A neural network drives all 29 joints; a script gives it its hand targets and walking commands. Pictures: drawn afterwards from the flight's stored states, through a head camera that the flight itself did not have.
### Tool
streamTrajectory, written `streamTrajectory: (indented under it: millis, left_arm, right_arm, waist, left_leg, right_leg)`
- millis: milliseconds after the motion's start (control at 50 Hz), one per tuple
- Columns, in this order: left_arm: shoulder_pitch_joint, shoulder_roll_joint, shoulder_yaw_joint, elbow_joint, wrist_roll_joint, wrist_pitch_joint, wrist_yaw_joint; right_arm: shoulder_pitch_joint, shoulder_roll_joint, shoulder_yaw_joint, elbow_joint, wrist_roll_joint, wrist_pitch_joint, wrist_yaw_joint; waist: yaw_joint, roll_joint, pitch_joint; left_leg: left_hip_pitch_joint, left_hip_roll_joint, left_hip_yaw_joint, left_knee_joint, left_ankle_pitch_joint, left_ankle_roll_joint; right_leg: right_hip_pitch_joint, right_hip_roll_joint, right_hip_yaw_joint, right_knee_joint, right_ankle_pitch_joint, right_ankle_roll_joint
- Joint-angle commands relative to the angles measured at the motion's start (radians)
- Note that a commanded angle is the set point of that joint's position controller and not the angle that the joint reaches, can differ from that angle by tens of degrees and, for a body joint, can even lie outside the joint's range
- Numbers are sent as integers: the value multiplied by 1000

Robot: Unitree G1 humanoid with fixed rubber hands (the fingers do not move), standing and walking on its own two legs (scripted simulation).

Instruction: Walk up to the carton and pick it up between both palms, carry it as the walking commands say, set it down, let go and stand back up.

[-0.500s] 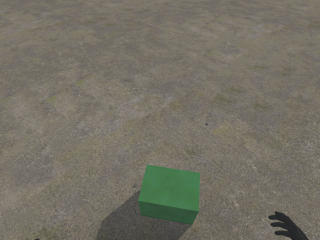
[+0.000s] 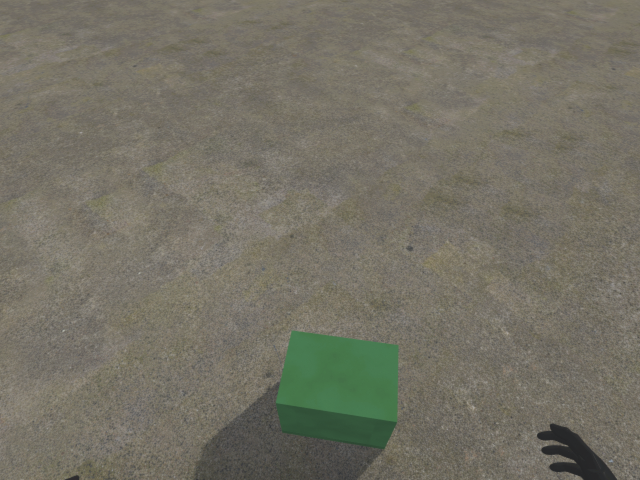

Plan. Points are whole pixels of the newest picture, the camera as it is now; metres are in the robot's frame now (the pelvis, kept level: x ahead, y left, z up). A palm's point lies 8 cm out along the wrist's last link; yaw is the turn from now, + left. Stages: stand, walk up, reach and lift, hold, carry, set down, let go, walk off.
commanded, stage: walk up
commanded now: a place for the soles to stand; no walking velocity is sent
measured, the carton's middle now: (338, 390) +0.47 -0.05 -0.62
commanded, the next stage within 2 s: none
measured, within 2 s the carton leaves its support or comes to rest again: neither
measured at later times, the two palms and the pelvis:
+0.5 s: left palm out of the picture +0.09 +0.33 -0.06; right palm out of the picture +0.12 -0.32 -0.06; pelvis +0.00 +0.00 +0.00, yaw -1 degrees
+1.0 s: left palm out of the picture +0.09 +0.33 -0.06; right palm out of the picture +0.12 -0.32 -0.06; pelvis +0.00 +0.00 +0.00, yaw -2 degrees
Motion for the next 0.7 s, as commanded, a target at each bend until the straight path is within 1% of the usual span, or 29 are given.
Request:
streamTrajectory:
  millis: [0,20,40,60,100,140,180,200,220,260,280,300,320,340,380,400,420,440,460,480,500,520,540,560,580,600,640,660,680]
  left_arm:
    - [27,182,39,14,16,-27,4]
    - [40,218,45,15,17,-36,4]
    - [27,242,51,6,17,-34,5]
    - [29,266,55,-1,17,-32,7]
    - [-18,252,52,-10,19,-22,12]
    - [-61,198,33,-26,13,-14,7]
    - [-65,148,22,-25,8,-10,3]
    - [-36,157,25,-5,6,-9,3]
    - [-16,165,27,-1,10,-13,4]
    - [20,177,33,16,12,-28,3]
    - [23,207,42,15,18,-33,4]
    - [25,237,48,10,20,-35,7]
    - [21,269,58,6,19,-32,8]
    - [11,269,58,-5,15,-30,10]
    - [-27,242,44,-13,17,-18,9]
    - [-54,205,36,-29,12,-15,6]
    - [-59,173,28,-26,11,-14,4]
    - [-53,147,21,-25,6,-10,3]
    - [-45,155,24,-14,8,-10,5]
    - [-17,156,27,-2,6,-12,6]
    - [5,160,29,5,12,-17,5]
    - [24,174,34,7,9,-24,5]
    - [29,200,44,14,15,-29,5]
    - [20,225,47,10,16,-34,7]
    - [22,247,51,5,17,-35,8]
    - [26,271,56,3,16,-31,8]
    - [-14,244,50,-19,19,-22,12]
    - [-50,212,37,-26,17,-18,8]
    - [-58,186,28,-34,13,-14,5]
  right_arm:
    - [-74,-190,-75,-22,7,-11,-2]
    - [-76,-166,-73,-29,11,-4,-2]
    - [-68,-145,-68,-33,15,4,-4]
    - [-64,-148,-71,-31,12,8,-7]
    - [-37,-147,-75,-15,0,-5,-10]
    - [23,-172,-87,2,-3,-22,-10]
    - [14,-210,-95,0,-1,-25,-7]
    - [6,-219,-93,-5,4,-24,-7]
    - [-27,-214,-90,-10,3,-20,-6]
    - [-74,-194,-76,-20,6,-11,-2]
    - [-63,-174,-75,-26,9,-5,-1]
    - [-59,-155,-72,-33,16,1,-2]
    - [-60,-144,-70,-36,9,5,-8]
    - [-43,-151,-72,-35,5,3,-9]
    - [-12,-158,-80,-11,-2,-10,-8]
    - [4,-160,-82,-5,-8,-17,-8]
    - [26,-191,-93,1,-5,-23,-9]
    - [29,-215,-95,4,-4,-26,-9]
    - [16,-219,-94,-6,1,-25,-9]
    - [-4,-221,-90,-12,3,-24,-8]
    - [-30,-216,-89,-13,4,-20,-5]
    - [-56,-211,-84,-16,4,-13,-4]
    - [-67,-188,-80,-26,13,-7,-2]
    - [-72,-163,-74,-32,14,-3,-5]
    - [-65,-147,-70,-37,15,3,-5]
    - [-53,-144,-71,-33,14,5,-8]
    - [-22,-149,-76,-20,-3,-5,-11]
    - [-7,-154,-80,-14,-3,-13,-8]
    - [17,-182,-91,-5,-7,-19,-9]
  waist:
    - [22,55,-14]
    - [12,-42,-41]
    - [7,-93,-27]
    - [7,-114,-25]
    - [-9,-78,14]
    - [-47,-58,-26]
    - [-39,67,-15]
    - [-27,96,-17]
    - [-4,73,-2]
    - [23,53,-16]
    - [12,-5,-46]
    - [10,-73,-47]
    - [5,-110,-11]
    - [7,-101,-7]
    - [-17,-84,7]
    - [-33,-70,-17]
    - [-45,-15,-27]
    - [-34,70,-24]
    - [-29,80,-13]
    - [-8,92,-5]
    - [9,69,-10]
    - [22,72,-26]
    - [16,16,-39]
    - [7,-13,-21]
    - [3,-70,-24]
    - [8,-96,-33]
    - [-11,-112,0]
    - [-26,-91,-9]
    - [-39,-32,-31]
  left_leg:
    - [38,145,-116,-168,94,139]
    - [1,48,-48,-44,105,94]
    - [-71,-11,-9,12,-32,54]
    - [-85,-37,-33,7,-120,48]
    - [-11,-25,-53,-89,-78,55]
    - [139,39,-128,-198,-29,90]
    - [213,162,-298,-326,-96,166]
    - [180,240,-328,-360,-83,205]
    - [141,252,-289,-314,12,215]
    - [60,155,-154,-198,103,150]
    - [18,88,-88,-111,108,110]
    - [-25,3,-25,-8,36,67]
    - [-93,-23,-14,22,-72,47]
    - [-83,-32,-42,-19,-102,49]
    - [45,-22,-73,-117,-68,65]
    - [114,8,-98,-172,-27,80]
    - [186,72,-184,-235,-20,114]
    - [220,154,-293,-332,-90,158]
    - [198,239,-347,-353,-42,207]
    - [174,263,-334,-334,48,227]
    - [122,253,-265,-277,128,210]
    - [87,193,-189,-223,159,172]
    - [43,115,-112,-146,138,124]
    - [-8,37,-43,-48,106,84]
    - [-77,-14,-17,13,3,52]
    - [-66,-30,-28,4,-89,51]
    - [10,-26,-62,-88,-57,62]
    - [100,-11,-81,-145,4,69]
    - [167,54,-144,-211,-13,96]
  right_leg:
    - [32,-33,62,-129,152,-79]
    - [69,-100,241,-200,224,-124]
    - [102,-177,413,-240,241,-186]
    - [99,-214,513,-255,247,-234]
    - [14,-194,457,-225,256,-217]
    - [-109,-125,290,-162,230,-139]
    - [-201,-8,92,-25,104,-65]
    - [-143,9,10,15,50,-43]
    - [-88,1,-21,-6,39,-43]
    - [21,-14,53,-120,143,-72]
    - [73,-66,174,-185,192,-99]
    - [100,-143,356,-235,241,-160]
    - [106,-211,473,-255,255,-213]
    - [92,-211,517,-250,238,-234]
    - [-18,-170,438,-218,231,-192]
    - [-71,-133,336,-181,239,-158]
    - [-149,-85,241,-120,210,-113]
    - [-197,-16,112,-23,135,-69]
    - [-158,17,12,35,74,-43]
    - [-122,11,-17,23,27,-38]
    - [-48,-2,-14,-39,33,-44]
    - [20,-12,26,-98,131,-61]
    - [58,-39,120,-151,202,-88]
    - [80,-109,263,-203,264,-132]
    - [125,-170,424,-225,295,-197]
    - [107,-214,498,-251,270,-230]
    - [7,-189,461,-227,255,-215]
    - [-51,-148,391,-194,275,-182]
    - [-113,-102,276,-150,242,-131]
